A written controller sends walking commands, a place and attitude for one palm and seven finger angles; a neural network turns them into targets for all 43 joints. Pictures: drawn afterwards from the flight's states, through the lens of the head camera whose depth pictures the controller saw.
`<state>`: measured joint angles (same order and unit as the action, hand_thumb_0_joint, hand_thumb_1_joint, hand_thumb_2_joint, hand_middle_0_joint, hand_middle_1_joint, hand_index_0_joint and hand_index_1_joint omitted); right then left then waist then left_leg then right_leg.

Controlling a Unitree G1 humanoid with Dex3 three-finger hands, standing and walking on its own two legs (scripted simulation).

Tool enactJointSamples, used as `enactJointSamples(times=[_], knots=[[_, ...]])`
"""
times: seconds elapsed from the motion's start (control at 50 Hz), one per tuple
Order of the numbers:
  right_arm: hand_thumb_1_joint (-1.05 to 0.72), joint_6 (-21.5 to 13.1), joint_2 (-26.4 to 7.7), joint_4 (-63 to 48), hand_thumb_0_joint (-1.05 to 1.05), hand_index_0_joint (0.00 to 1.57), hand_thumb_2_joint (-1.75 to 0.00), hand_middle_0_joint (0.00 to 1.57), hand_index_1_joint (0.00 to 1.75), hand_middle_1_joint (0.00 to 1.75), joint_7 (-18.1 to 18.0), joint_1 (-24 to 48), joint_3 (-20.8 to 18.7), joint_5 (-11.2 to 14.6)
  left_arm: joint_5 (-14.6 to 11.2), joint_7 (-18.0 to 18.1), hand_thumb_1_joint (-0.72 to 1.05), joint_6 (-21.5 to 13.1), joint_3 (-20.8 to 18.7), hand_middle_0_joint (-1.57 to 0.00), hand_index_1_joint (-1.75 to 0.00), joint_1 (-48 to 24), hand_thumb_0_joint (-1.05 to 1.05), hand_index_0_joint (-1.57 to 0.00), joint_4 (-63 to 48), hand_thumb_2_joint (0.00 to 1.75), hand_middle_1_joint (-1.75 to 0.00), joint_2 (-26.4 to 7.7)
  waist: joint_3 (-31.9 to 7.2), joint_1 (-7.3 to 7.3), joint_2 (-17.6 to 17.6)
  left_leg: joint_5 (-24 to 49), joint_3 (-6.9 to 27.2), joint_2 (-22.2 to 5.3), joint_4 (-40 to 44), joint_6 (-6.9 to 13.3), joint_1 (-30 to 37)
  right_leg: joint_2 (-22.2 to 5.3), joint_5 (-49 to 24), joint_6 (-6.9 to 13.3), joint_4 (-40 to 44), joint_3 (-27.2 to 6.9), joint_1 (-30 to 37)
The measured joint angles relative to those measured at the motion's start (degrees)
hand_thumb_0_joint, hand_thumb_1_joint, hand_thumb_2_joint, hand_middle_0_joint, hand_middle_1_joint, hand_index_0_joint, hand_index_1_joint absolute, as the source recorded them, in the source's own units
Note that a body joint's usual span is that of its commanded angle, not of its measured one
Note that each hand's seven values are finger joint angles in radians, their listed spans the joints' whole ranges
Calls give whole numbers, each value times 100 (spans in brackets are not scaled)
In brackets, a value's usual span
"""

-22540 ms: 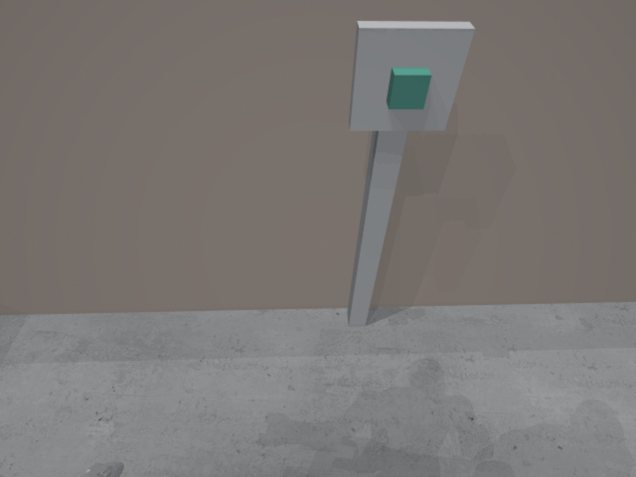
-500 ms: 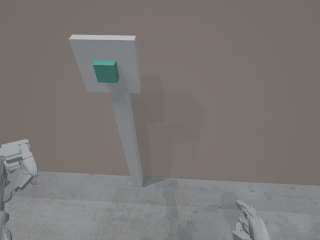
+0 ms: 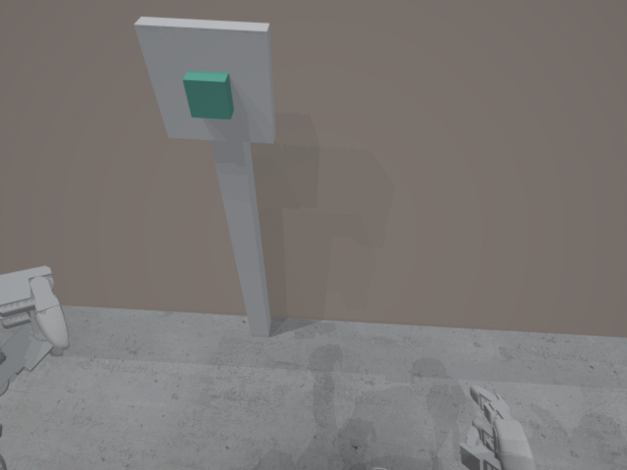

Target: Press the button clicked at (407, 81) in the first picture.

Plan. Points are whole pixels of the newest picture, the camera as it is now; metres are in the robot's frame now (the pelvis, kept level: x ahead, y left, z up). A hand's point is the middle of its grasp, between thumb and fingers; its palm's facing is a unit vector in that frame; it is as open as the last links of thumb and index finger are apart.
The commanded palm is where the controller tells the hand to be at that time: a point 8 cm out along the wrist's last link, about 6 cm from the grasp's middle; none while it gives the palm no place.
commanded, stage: step back with the hand held close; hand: left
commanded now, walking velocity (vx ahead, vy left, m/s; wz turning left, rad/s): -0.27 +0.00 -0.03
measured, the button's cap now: (210, 94) +0.60 +0.20 +0.17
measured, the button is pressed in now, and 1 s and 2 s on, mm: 0 0 0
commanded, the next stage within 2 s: stop stepping back and stand still in 0.58 s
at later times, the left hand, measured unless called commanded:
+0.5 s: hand out of the picture +0.11 +0.26 +0.19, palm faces +0.39 -0.78 -0.49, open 3.1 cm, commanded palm +0.04 +0.29 +0.20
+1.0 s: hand out of the picture +0.00 +0.24 +0.18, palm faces +0.36 -0.84 -0.41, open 3.1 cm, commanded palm -0.06 +0.28 +0.20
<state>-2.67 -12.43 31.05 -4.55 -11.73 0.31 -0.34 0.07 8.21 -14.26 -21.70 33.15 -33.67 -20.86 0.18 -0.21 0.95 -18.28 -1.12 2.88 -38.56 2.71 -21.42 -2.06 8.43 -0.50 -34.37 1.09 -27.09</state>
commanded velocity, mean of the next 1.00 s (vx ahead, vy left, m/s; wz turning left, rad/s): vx -0.16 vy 0.01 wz -0.02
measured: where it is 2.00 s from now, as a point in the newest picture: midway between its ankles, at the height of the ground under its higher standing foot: outside the picture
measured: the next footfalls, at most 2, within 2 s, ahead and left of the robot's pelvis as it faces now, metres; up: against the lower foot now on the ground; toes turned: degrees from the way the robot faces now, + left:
right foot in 0.74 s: -0.20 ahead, -0.11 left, +0.00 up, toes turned -2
left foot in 0.90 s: -0.16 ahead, +0.15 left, +0.00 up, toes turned +2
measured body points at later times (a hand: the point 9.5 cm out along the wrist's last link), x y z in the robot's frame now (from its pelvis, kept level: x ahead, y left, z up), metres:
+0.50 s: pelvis -0.08 +0.01 +0.01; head -0.06 +0.04 +0.46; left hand +0.08 +0.30 +0.21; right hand +0.10 -0.22 -0.05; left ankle -0.01 +0.10 -0.72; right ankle -0.08 -0.13 -0.67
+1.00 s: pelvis -0.20 +0.01 +0.01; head -0.22 +0.03 +0.46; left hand -0.02 +0.29 +0.20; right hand -0.08 -0.26 -0.06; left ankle -0.16 +0.10 -0.72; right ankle -0.24 -0.12 -0.71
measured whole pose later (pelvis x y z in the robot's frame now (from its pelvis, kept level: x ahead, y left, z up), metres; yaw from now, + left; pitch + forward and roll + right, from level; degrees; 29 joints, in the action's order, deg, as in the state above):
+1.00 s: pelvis -0.20 +0.01 +0.01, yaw -3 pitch +1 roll +0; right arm -6.9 -13.0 37.2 -5.6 -15.7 0.0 -0.2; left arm -1.6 8.9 -11.5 -22.7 34.3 -30.9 -22.4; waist -3.6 -1.9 3.4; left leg -12.3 -2.0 1.8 -30.3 2.1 -19.1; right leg -2.4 22.0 -1.1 -35.4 1.0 -14.4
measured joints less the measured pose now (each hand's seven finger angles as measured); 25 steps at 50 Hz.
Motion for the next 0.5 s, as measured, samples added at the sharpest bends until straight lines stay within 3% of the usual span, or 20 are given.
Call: enactJointSamples(times=[0.12, 0.18, 0.28, 0.36, 0.4, 0.5], knots=[[-91, -182, 74, 2, 1, 20, -90, 21, 30, 30, -111, -295, -31, -21, 131, 52, 88, -81, -187, -131, -150, 43, 1, -131, 125, 90, -150, -150, -127, -61, -17, 136, 155, -24, 97, 22, -39, 238, 454, -71, -708, -200, 185], [-91, -287, 115, 61, 1, 20, -90, 21, 30, 30, -57, -303, 1, -35, 104, 47, 88, -163, -333, -131, -150, 1, 1, -131, 137, 90, -150, -138, -196, 33, 56, 191, 122, -51, 102, -34, -189, 298, 852, -11, -232, -328, 453], [-91, -210, 27, 144, 1, 20, -90, 21, 30, 30, 81, 132, -38, -34, 24, -53, 88, -133, -62, -131, -150, -156, 1, -131, 93, 90, -150, -29, 110, -47, -35, 438, 179, -122, 148, -131, -371, 361, 426, 22, -27, -273, 333], [-91, -38, -1, 93, 1, 20, -90, 21, 30, 30, 59, 230, -115, 17, -14, -96, 88, -81, 8, -131, -150, 102, 1, -131, -189, 90, -150, -245, 71, -143, 4, -147, 275, -148, -198, -203, -388, 337, 267, -19, 36, -227, 201], [-91, -1, 41, 105, 1, 20, -90, 21, 30, 30, 6, 251, -120, 3, -27, -75, 88, -74, -111, -131, -150, 178, 1, -131, -289, 90, -150, -387, 97, -137, 195, 410, 173, -70, 115, -96, -316, 221, 193, -83, 16, -289, 133], [-91, -311, 177, 158, 1, 20, -90, 21, 30, 30, -19, 129, -121, -112, -25, -3, 88, -110, -312, -131, -150, 182, 1, -131, -187, 90, -150, -378, -6, 17, 33, 784, 208, -248, 566, 33, -318, 527, 1581, -78, -2125, -331, -159]])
